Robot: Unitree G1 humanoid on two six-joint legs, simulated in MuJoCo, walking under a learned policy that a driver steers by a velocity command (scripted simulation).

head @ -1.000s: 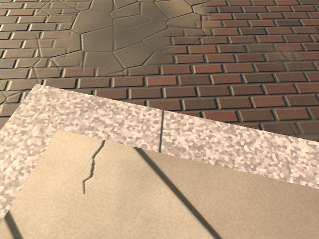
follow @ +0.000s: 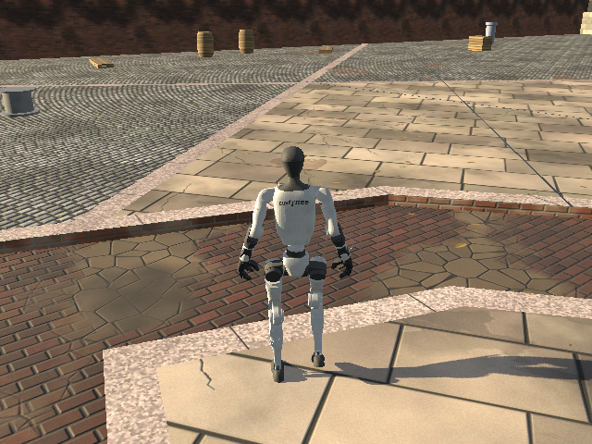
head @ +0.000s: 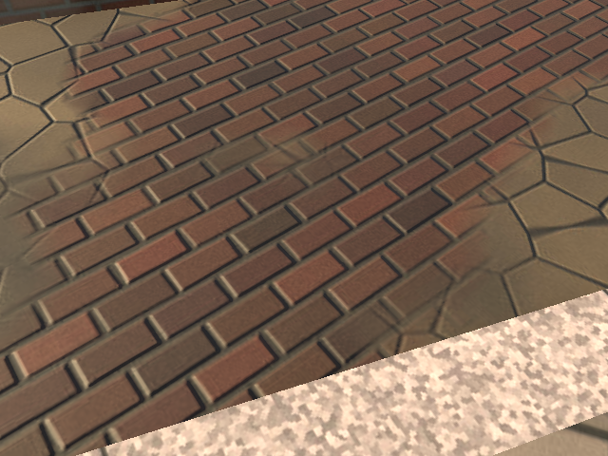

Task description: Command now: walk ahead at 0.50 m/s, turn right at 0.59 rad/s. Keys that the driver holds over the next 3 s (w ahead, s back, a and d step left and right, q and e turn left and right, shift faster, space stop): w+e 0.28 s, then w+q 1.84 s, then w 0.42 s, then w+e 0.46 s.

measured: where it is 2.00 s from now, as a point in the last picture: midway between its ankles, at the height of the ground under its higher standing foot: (326, 287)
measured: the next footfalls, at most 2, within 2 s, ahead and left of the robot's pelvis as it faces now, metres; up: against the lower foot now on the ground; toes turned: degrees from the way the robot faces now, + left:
right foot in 0.30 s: +0.28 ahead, -0.14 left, +0.00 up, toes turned -15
left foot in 0.86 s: +0.54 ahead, -0.04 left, +0.00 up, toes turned +1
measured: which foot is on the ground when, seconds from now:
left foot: down 0.00-0.32, up 0.34-0.84, down 0.86-1.00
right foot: up 0.00-0.28, down 0.30-0.86, up 0.88-1.00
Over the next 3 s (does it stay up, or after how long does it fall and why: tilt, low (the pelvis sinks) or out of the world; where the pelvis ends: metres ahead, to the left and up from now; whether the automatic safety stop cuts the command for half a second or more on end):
stays up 1.41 0.33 -0.13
